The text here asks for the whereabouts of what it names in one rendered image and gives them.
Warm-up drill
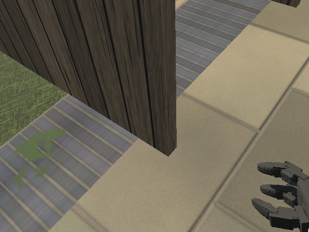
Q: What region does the right robot hand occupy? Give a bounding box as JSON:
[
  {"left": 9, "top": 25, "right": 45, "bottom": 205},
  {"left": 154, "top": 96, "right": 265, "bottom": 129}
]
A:
[{"left": 251, "top": 160, "right": 309, "bottom": 232}]

